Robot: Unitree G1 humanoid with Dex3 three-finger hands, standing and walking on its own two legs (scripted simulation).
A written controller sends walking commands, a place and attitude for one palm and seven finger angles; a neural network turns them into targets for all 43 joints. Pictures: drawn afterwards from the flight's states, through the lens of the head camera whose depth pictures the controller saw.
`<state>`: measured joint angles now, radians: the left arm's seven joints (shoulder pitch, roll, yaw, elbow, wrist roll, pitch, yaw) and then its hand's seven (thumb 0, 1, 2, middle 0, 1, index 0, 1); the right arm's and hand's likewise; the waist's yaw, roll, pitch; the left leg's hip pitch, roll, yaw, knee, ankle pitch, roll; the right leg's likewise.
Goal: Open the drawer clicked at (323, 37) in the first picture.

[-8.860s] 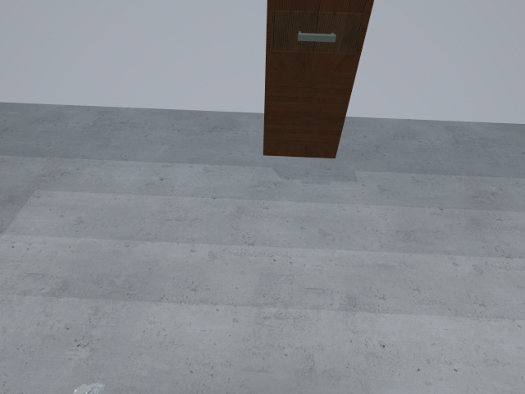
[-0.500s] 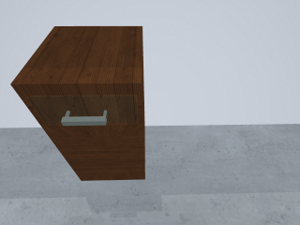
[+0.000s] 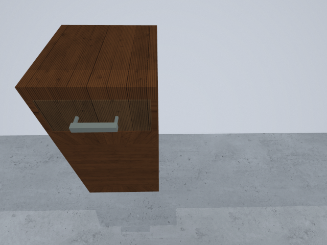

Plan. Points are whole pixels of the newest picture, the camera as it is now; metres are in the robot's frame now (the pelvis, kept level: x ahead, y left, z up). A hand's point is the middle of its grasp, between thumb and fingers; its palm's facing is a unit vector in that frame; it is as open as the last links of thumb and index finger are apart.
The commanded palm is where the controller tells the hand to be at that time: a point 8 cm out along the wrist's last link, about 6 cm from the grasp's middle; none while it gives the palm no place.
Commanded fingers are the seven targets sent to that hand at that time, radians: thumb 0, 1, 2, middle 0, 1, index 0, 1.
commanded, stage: look again from close up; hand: left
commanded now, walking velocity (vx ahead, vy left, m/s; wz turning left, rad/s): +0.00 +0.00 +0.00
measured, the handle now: (95, 123) +0.50 +0.28 -0.06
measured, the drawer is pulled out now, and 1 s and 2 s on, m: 0.00 0.00 0.00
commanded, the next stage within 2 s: shuffle to correct the standing spot in 0.58 s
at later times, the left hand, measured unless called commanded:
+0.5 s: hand out of the picture -0.01 +0.21 -0.18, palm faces +0.03 -0.98 -0.19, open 7.3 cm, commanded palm none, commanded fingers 0.00 0.90 0.90 -0.20 -0.30 -0.20 -0.30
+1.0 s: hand out of the picture -0.14 +0.21 -0.18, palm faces +0.13 -0.98 -0.18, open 7.3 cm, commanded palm none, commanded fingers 0.00 0.90 0.90 -0.20 -0.30 -0.20 -0.30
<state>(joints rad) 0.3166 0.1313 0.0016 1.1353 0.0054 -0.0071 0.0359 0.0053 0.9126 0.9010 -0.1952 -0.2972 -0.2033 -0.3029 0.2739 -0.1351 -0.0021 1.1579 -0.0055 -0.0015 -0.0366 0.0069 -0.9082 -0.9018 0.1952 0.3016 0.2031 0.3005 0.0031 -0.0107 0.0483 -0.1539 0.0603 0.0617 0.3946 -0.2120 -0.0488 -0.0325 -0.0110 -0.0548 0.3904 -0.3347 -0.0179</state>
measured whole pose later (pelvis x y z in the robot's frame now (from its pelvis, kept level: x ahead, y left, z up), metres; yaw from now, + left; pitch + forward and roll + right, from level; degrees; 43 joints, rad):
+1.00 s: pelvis -0.05 +0.05 -0.01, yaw +3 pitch +1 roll -1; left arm 0.47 0.15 0.04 1.09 0.02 0.01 0.03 0.01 0.91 0.90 -0.19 -0.30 -0.20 -0.30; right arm 0.36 -0.15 -0.05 1.07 -0.02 0.05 0.00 0.01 -0.91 -0.90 0.20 0.30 0.20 0.30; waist 0.01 -0.02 -0.01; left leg -0.39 0.01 0.05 0.76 -0.40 0.03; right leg -0.18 -0.06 -0.05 0.49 -0.31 0.02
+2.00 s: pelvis +0.01 +0.05 +0.00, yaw +1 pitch -1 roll +0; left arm 0.35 0.13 -0.01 1.11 0.02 0.00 0.03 0.01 0.92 0.90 -0.19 -0.30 -0.20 -0.30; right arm 0.23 -0.17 -0.01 1.09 -0.01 0.00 -0.02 0.01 -0.93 -0.90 0.20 0.30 0.20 0.30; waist 0.00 0.00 0.02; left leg -0.19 0.03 0.13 0.45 -0.23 0.03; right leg -0.15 -0.01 -0.05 0.43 -0.27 0.00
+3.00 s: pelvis +0.03 +0.03 +0.00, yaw +1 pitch -1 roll +1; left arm 0.33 0.12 -0.02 1.12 0.01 -0.02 0.04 0.01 0.91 0.90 -0.20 -0.30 -0.20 -0.30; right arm 0.26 -0.14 0.02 1.15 -0.01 -0.02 -0.03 0.01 -0.92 -0.90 0.19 0.30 0.20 0.30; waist 0.01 -0.02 0.02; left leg -0.16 0.04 0.12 0.43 -0.26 0.00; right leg -0.12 0.00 -0.06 0.44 -0.31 -0.02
